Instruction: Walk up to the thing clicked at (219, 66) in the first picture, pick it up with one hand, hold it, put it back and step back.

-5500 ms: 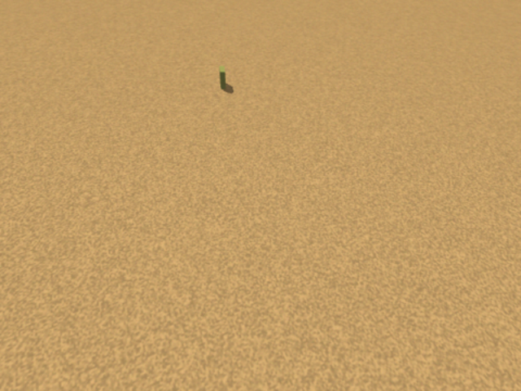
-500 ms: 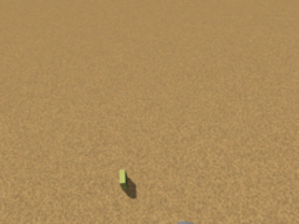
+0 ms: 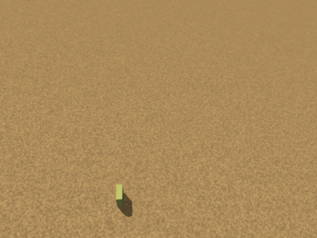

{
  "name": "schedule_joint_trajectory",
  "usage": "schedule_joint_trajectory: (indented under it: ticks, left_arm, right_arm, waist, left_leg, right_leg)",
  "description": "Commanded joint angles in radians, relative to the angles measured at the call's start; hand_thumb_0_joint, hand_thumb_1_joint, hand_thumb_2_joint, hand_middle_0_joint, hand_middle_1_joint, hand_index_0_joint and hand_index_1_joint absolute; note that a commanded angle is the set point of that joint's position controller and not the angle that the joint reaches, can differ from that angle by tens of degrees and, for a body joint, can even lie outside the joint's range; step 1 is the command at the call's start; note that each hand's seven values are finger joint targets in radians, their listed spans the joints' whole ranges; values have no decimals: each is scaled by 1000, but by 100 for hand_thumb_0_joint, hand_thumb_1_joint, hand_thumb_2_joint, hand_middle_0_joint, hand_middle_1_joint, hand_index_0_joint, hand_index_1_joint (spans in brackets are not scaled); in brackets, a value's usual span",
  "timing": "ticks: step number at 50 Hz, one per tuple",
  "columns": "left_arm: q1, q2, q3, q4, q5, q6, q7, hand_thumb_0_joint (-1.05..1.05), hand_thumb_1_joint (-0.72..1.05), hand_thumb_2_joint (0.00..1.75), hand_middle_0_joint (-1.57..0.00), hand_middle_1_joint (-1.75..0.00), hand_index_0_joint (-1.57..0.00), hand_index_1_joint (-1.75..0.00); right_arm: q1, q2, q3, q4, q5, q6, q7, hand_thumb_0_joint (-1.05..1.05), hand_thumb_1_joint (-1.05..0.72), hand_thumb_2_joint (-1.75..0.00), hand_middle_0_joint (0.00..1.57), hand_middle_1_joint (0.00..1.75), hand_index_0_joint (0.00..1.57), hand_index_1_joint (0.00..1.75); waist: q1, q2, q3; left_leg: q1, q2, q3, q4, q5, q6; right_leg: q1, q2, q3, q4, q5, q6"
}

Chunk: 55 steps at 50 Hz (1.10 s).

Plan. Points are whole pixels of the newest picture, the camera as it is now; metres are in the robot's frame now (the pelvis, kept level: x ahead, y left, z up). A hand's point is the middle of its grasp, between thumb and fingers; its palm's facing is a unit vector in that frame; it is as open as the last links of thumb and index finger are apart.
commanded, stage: walk up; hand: left
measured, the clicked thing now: (119, 195) +0.46 +0.15 -0.69
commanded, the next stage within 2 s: stand in 1.54 s
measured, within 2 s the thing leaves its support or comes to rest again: neither
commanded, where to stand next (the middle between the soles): +0.10 -0.03 m, yaw -2 degrees
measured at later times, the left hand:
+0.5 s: hand out of the picture +0.07 +0.25 -0.14, palm faces +0.02 -0.94 -0.35, open 7.4 cm
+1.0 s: hand out of the picture +0.13 +0.24 -0.13, palm faces -0.01 -0.95 -0.32, open 7.4 cm
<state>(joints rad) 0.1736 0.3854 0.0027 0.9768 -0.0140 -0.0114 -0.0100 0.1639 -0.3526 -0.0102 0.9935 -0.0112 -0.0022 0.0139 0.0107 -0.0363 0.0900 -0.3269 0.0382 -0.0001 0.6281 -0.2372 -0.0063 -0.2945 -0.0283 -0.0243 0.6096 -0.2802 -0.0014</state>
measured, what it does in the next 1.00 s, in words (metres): stands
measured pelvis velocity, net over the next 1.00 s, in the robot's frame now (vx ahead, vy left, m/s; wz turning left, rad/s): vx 0.04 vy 0.00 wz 0.00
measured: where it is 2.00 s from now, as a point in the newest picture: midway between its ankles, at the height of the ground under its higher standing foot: outside the picture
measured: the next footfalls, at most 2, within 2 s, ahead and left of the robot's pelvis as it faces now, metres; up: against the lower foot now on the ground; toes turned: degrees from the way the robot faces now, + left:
none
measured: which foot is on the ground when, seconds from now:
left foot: down 0.00-1.00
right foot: down 0.00-1.00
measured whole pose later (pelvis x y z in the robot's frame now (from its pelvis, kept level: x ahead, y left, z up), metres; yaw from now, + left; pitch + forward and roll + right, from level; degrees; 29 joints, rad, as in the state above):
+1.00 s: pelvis +0.04 +0.00 +0.02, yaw +0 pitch -2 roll +0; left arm 0.06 0.35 0.01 1.16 0.00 -0.01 -0.02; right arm 0.08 -0.34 0.00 1.17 -0.01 -0.01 0.01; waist -0.01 0.00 0.05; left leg -0.16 0.02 0.01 0.33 -0.14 -0.02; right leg -0.14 -0.04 -0.02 0.33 -0.16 0.03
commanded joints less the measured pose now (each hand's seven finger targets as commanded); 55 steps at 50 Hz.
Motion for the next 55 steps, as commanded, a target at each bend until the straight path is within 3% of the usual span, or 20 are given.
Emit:
schedule_joint_trajectory:
  ticks: [1, 4, 6, 9, 12, 17, 22, 25, 37, 44, 55]
  left_arm:
    - [22, 194, 49, 16, 7, -16, 15, 0, 90, 90, -20, -30, -20, -30]
    - [-5, 190, 41, 43, 8, -14, 9, 0, 90, 90, -20, -30, -20, -30]
    - [-7, 187, 41, 66, 8, -15, 6, 0, 90, 90, -20, -30, -20, -30]
    - [-38, 191, 39, 79, 14, -26, 5, 0, 90, 90, -20, -30, -20, -30]
    - [-54, 194, 35, 93, 18, -35, 6, 0, 90, 90, -20, -30, -20, -30]
    - [-91, 192, 33, 106, 19, -40, 8, 0, 90, 90, -20, -30, -20, -30]
    - [-84, 183, 37, 124, 14, -40, 13, 0, 90, 90, -20, -30, -20, -30]
    - [-95, 180, 38, 129, 11, -34, 14, 0, 90, 90, -20, -30, -20, -30]
    - [-131, 170, 42, 134, 15, -15, 12, 0, 90, 90, -20, -30, -20, -30]
    - [-151, 168, 45, 129, 17, -16, 11, 0, 90, 90, -20, -30, -20, -30]
    - [-147, 168, 43, 131, 18, -17, 11, 0, 90, 90, -20, -30, -20, -30]
  right_arm:
    - [-93, -239, -42, -50, 8, -25, -8, 0, -90, -90, 20, 30, 20, 30]
    - [-117, -247, -44, -33, 3, -16, -9, 0, -90, -90, 20, 30, 20, 30]
    - [-141, -245, -43, -23, 5, -14, -8, 0, -90, -90, 20, 30, 20, 30]
    - [-135, -227, -37, -5, 10, -20, -7, 0, -90, -90, 20, 30, 20, 30]
    - [-132, -221, -36, 15, 16, -20, -3, 0, -90, -90, 20, 30, 20, 30]
    - [-124, -211, -37, 49, 18, -20, -3, 0, -90, -90, 20, 30, 20, 30]
    - [-135, -200, -31, 74, 19, -24, -6, 0, -90, -90, 20, 30, 20, 30]
    - [-142, -205, -30, 85, 17, -23, -9, 0, -90, -90, 20, 30, 20, 30]
    - [-159, -206, -30, 109, 9, -28, -13, 0, -90, -90, 20, 30, 20, 30]
    - [-141, -204, -30, 110, 8, -31, -14, 0, -90, -90, 20, 30, 20, 30]
    - [-138, -204, -32, 108, 8, -24, -14, 0, -90, -90, 20, 30, 20, 30]
  waist:
    - [17, 207, -100]
    - [12, 201, -42]
    - [20, 173, -18]
    - [1, 96, -54]
    - [-9, 51, -76]
    - [-22, -14, -100]
    - [-8, -15, -153]
    - [-3, 0, -162]
    - [-2, 72, -115]
    - [-10, 52, -146]
    - [-15, 27, -128]
  left_leg:
    - [-44, 121, -183, -280, -243, 68]
    - [-63, 120, -199, -342, -383, 56]
    - [-64, 118, -198, -341, -374, 52]
    - [43, 94, -158, -291, -209, 44]
    - [117, 84, -139, -268, -130, 42]
    - [185, 69, -99, -254, 4, 35]
    - [219, 85, -92, -277, 161, 28]
    - [212, 90, -89, -291, 207, 26]
    - [148, 96, -100, -370, 103, 19]
    - [178, 96, -86, -360, 151, 18]
    - [199, 86, -82, -354, 121, 20]
  right_leg:
    - [115, -36, 54, -127, -31, -30]
    - [64, -37, 61, -167, -113, -24]
    - [54, -44, 70, -201, -117, -25]
    - [24, -74, 106, -266, -78, -30]
    - [-4, -97, 134, -318, -91, -28]
    - [10, -122, 140, -360, -21, -20]
    - [107, -124, 108, -332, 169, -13]
    - [156, -123, 92, -319, 232, -6]
    - [185, -105, 78, -330, 164, -5]
    - [201, -109, 82, -329, 192, -6]
    - [170, -107, 86, -348, 166, -3]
